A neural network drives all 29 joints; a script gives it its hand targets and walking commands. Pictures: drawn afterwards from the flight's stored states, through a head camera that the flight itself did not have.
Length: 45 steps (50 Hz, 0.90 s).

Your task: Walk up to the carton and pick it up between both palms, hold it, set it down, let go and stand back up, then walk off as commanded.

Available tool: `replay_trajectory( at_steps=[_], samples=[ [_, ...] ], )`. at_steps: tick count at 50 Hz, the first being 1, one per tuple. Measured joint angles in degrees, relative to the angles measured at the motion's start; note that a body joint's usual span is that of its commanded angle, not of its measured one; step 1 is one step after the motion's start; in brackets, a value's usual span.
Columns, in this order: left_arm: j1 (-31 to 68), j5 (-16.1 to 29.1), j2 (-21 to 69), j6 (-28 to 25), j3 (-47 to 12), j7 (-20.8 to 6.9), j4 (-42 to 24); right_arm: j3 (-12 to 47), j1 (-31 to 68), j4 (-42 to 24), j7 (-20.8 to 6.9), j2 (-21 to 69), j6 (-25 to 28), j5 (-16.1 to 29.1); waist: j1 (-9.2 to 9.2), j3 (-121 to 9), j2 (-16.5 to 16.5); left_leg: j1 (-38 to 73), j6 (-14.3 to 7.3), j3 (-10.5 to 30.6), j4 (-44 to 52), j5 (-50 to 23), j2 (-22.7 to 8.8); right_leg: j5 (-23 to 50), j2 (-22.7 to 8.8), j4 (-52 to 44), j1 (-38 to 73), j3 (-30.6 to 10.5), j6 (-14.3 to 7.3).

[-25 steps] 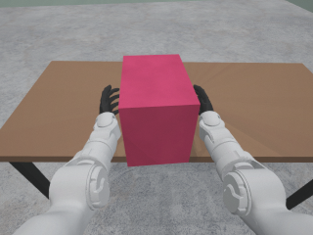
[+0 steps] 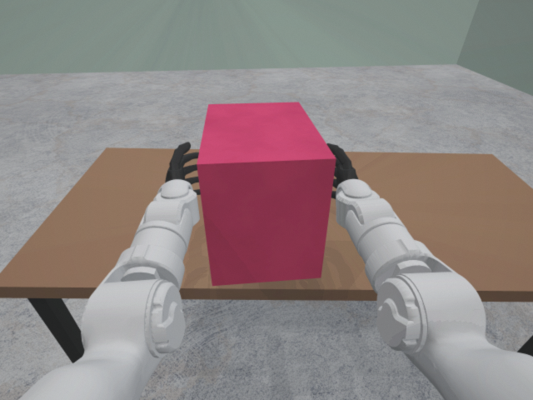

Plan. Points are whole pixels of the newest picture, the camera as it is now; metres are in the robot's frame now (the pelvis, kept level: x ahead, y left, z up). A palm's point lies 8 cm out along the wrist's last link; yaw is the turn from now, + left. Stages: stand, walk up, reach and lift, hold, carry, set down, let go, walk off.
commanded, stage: reach and lift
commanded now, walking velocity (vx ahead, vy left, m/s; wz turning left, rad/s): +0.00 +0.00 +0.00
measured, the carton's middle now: (260, 184) +0.45 +0.04 +0.16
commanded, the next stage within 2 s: hold in 0.90 s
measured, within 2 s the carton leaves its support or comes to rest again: neither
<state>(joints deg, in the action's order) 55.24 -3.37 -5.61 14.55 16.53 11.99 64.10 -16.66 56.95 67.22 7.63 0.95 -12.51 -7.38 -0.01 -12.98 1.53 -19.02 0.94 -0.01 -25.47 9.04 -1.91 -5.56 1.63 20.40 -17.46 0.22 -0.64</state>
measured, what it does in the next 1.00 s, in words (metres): stands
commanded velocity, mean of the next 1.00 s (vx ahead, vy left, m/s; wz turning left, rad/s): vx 0.00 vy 0.00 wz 0.00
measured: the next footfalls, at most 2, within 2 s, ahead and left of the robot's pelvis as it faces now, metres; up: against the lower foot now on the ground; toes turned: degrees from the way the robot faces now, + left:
none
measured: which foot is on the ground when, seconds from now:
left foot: down 0.00-1.00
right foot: down 0.00-1.00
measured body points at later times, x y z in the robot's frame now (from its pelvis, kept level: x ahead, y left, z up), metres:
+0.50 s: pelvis +0.00 +0.00 +0.00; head -0.07 +0.02 +0.45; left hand +0.41 +0.18 +0.20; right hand +0.41 -0.09 +0.20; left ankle +0.04 +0.12 -0.74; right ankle +0.05 -0.12 -0.74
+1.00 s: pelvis +0.00 +0.01 +0.00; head -0.08 +0.03 +0.44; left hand +0.41 +0.19 +0.22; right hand +0.41 -0.08 +0.21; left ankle +0.04 +0.12 -0.74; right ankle +0.05 -0.12 -0.74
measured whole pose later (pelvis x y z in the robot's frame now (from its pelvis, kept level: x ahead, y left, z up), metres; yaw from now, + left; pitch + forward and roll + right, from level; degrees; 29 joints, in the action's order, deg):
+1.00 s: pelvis +0.00 +0.01 +0.00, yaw +0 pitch -3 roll -2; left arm 56.0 -8.5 -5.6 27.4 16.5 9.9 51.2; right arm -14.0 57.9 61.8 8.0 1.0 -18.0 -3.6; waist 0.0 -7.8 1.5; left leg -12.2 0.9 0.0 -25.5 10.1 -1.9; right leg -5.5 1.6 18.3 -9.6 0.2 -0.4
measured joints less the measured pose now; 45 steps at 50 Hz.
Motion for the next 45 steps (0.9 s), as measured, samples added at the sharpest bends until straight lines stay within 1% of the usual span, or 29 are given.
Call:
replay_trajectory(
  at_steps=[6, 12, 28, 39, 45],
  samples=[
    [0.2, -2.2, 0.0, 2.8, 0.0, -0.5, -1.9, -1.7, 1.5, 0.0, -0.1, 0.0, -1.8, 0.0, 0.00, 1.0, 0.0, 2.0, 0.0, 0.0, 0.0, 0.2, 0.0, 0.0, 0.0, -0.4, 2.2, 0.0, 0.0],
    [0.7, -3.4, 0.0, 5.0, 0.0, -0.9, -3.5, -2.1, 1.7, 0.0, -0.3, 0.0, -2.2, 0.0, 0.00, 2.2, 0.0, 3.0, 0.0, 0.0, 0.0, 0.2, 0.0, 0.0, 0.0, -0.5, 3.2, 0.0, 0.0],
    [0.7, -3.8, 0.0, 8.4, 0.0, -1.2, -8.4, 0.1, 1.7, -2.2, -0.3, 0.0, -3.0, 0.6, 0.00, 3.3, 0.0, 3.8, 0.0, 0.0, 0.0, 0.5, 0.0, 0.0, 0.0, -1.0, 4.3, 0.0, 0.0],
    [0.7, -4.2, 0.0, 10.8, 0.0, -1.5, -11.6, 2.0, 1.0, -4.5, 0.1, 0.0, -4.0, 2.9, 0.00, 4.1, 0.0, 5.4, 0.0, 0.0, 0.0, 0.9, 0.0, 0.0, 0.0, -1.8, 6.3, 0.0, 0.2],
    [0.7, -5.0, 0.0, 12.0, 0.0, -2.1, -12.0, 2.3, 1.0, -4.9, 0.3, 0.0, -5.2, 3.3, -0.01, 4.9, 0.0, 6.6, 0.0, 0.0, 0.0, 1.1, 0.0, 0.0, 0.0, -2.0, 7.6, 0.0, 0.2]
  ],
)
